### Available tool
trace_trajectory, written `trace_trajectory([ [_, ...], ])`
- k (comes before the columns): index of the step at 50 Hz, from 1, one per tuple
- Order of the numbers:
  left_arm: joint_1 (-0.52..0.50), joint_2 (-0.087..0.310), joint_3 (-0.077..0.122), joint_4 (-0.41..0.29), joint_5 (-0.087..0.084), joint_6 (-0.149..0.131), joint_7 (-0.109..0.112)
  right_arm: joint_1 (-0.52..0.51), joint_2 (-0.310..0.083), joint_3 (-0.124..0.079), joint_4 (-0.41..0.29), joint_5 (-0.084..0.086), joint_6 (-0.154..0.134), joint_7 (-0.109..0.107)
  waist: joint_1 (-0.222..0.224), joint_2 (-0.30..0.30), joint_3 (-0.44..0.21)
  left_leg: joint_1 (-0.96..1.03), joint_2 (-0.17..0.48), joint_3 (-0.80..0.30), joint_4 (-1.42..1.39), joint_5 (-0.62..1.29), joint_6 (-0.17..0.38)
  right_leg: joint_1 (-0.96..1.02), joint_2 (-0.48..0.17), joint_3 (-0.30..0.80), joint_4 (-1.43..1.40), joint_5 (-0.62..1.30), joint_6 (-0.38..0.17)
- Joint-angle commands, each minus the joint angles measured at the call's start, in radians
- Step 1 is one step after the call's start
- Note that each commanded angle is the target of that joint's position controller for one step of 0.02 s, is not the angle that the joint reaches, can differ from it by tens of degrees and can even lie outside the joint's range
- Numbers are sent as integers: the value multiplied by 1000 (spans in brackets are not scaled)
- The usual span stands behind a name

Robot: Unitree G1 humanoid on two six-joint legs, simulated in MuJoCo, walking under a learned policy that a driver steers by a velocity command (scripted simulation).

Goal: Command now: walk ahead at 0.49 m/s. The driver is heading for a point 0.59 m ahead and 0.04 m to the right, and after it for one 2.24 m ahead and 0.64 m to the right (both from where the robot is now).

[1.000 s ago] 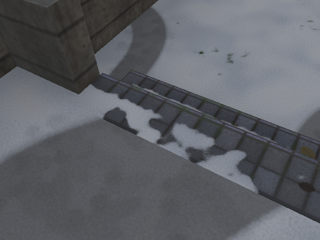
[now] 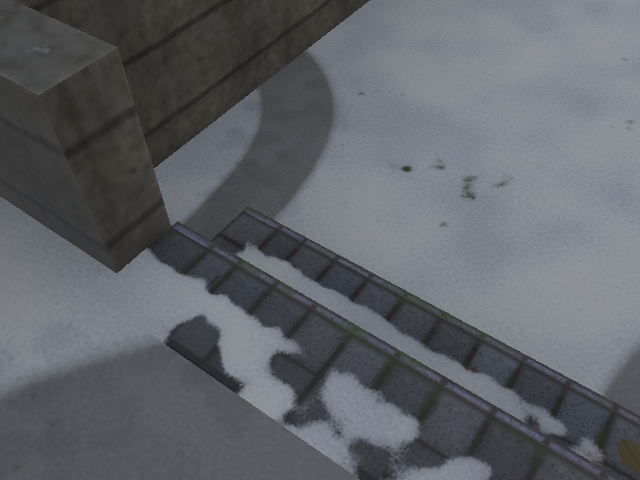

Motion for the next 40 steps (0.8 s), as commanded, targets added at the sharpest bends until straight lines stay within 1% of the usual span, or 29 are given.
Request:
trace_trajectory([
  [1, 31, 181, 44, -29, -9, 2, 7, -136, -51, -5, -99, 8, -23, 19, 20, -77, 80, 9, -24, 21, -93, 15, 9, -29, -293, 130, -69, 175, -152],
  [4, 40, 192, 51, -11, -15, 20, 11, -148, -72, -10, -117, 8, -27, 36, 1, -95, 69, 26, -43, 20, -151, -93, 48, 73, -336, 148, -1, 269, -135],
  [6, 17, 209, 55, -12, -15, 32, 16, -62, -106, -25, -97, 5, -30, 36, -55, -118, 9, 173, -89, 59, -181, -160, 83, 101, -325, 134, 112, 516, -111],
  [7, 84, 72, -7, 40, 166, -17, -44, 81, -126, -14, -44, -95, -23, 34, -124, -74, -95, 390, -115, 55, -193, 18, 140, 98, -270, 93, 228, 600, -88],
  [8, 97, 57, -5, 31, 153, -32, -70, 221, -166, -39, -22, -99, -17, 32, -175, -25, -245, 738, -81, 26, -124, -33, 224, -64, -172, 35, 448, 480, -54],
  [9, 254, -41, -47, -6, 155, -57, -93, 404, -218, -40, -4, -75, -11, 23, -162, 222, -498, 1322, 172, -449, -179, -171, 491, -543, 11, 20, 756, -80, 25],
  [10, 69, 56, -21, -1, 97, -63, -109, 526, -125, -23, 47, -101, -13, 9, -287, 105, -348, 1263, 206, -678, -369, -461, 416, -777, 40, 137, 968, -325, 4],
  [11, -63, 85, -8, -39, 67, -62, -94, 454, -141, -29, 70, -88, -29, 4, -254, 91, -91, 1016, 184, -557, -420, -625, 301, -871, -38, 179, 1064, -225, -28],
  [12, -93, 106, -4, -36, 70, -61, -62, 338, -115, -21, 60, -68, -35, 2, -197, 63, 1, 804, 171, -465, -448, -572, 280, -835, -104, 155, 1065, -151, -37],
  [13, -63, 94, -11, -38, 98, -57, -39, 283, -52, 6, 58, -62, -38, 1, -138, 59, -45, 702, 147, -375, -467, -450, 279, -738, -146, 165, 1014, -96, -51],
  [14, -65, 65, -25, -36, 113, -47, -33, 221, -3, 24, 47, -63, -41, -1, -101, 41, -26, 596, 142, -312, -498, -357, 279, -678, -177, 157, 994, -63, -44],
  [15, -57, 42, -31, -37, 116, -33, -31, 167, 17, 33, 29, -67, -44, -5, -64, 29, -36, 514, 131, -275, -533, -319, 278, -614, -190, 147, 956, -66, -32],
  [17, -84, 22, -37, -49, 96, -13, -36, 137, -19, 21, 18, -73, -62, -5, -53, 25, -19, 453, 95, -183, -576, -285, 285, -618, -190, 113, 872, -37, -1],
  [18, -106, 20, -39, -55, 93, -7, -39, 152, -42, 16, 23, -85, -67, 1, -60, 15, -11, 439, 86, -147, -582, -232, 293, -636, -193, 100, 821, 33, 13],
  [19, -113, 56, -20, -69, 31, 21, -29, 247, -151, -27, 101, 2, -49, 8, -38, -18, 33, 414, 63, -87, -563, -12, 249, -583, -189, 39, 750, 85, 43],
  [20, -124, 33, -28, -74, 30, 32, -26, 265, -131, -22, 115, 6, -42, 13, -39, -2, 36, 407, 37, -18, -544, 82, 229, -558, -184, 28, 685, 139, 54],
  [21, -144, -28, -60, -65, 106, 22, -52, 224, -30, 15, 62, -117, -64, 29, -87, 16, -12, 445, 74, -24, -562, -21, 287, -607, -190, 55, 623, 218, 43],
  [22, -161, -26, -55, -68, 108, 23, -58, 258, -36, 10, 84, -124, -69, 35, -97, 14, 15, 495, 101, -35, -567, -30, 305, -641, -187, 68, 576, 257, 39],
  [25, -244, 18, -36, -96, 77, 22, -57, 306, -68, 7, 126, -101, -68, 41, -109, 7, 28, 613, 130, 2, -544, 22, 290, -695, -167, 82, 464, 355, 15],
  [29, -318, 30, -24, -105, 73, 20, -55, 349, -74, 10, 171, -101, -48, 36, -131, 15, 46, 763, 147, 73, -511, 67, 228, -715, -142, 66, 367, 321, -7],
  [31, -361, 41, -14, -119, 69, 13, -55, 352, -97, 6, 184, -101, -37, 34, -134, 19, 51, 787, 148, 102, -488, 116, 204, -655, -108, 39, 333, 256, -23],
  [33, -349, 67, 1, -127, 52, 2, -49, 343, -127, -3, 194, -99, -34, 28, -96, 25, 38, 776, 140, 155, -397, 342, 180, -522, -52, -12, 301, 209, -60],
  [34, -292, 107, 19, -117, 37, -12, -40, 335, -139, -3, 192, -102, -37, 27, -57, 23, -14, 733, 103, 203, -285, 496, 151, -360, -1, -46, 306, 220, -91],
  [35, -121, 171, 45, -70, 25, -28, -31, 348, -125, 6, 175, -127, -43, 28, -22, -21, -137, 571, 46, 241, -71, 487, 95, -51, -3, 10, 420, 329, -151],
  [36, 132, 203, 54, -14, 25, -26, -23, 465, -31, 49, 157, -143, -54, 39, 21, -180, -409, 191, -52, 206, 258, 119, 2, 476, -221, 389, 372, 258, -356],
  [37, 354, 196, 50, 54, 40, -9, -18, 356, -64, 42, 153, -124, -51, 71, 134, -169, -467, 1, -210, 107, 557, -647, -25, 611, -358, 742, 175, 142, -416],
  [38, 379, 213, 68, 99, 67, -30, -13, 175, -46, 41, 110, -83, -48, 75, 169, -130, -226, -202, -157, -52, 698, -619, 36, 483, -333, 690, 121, -58, -286],
  [39, 248, 193, 66, 74, 59, -44, -10, 79, -81, 37, 90, -81, -55, 49, 134, -108, -49, -248, -86, -81, 711, -550, 51, 232, -308, 607, 116, -91, -238],
  [40, 145, 109, 31, 58, 59, -45, -10, 107, -89, 41, 83, -107, -56, 21, 53, -101, -86, -133, -56, -94, 628, -491, 70, 59, -283, 558, 91, -45, -242],
])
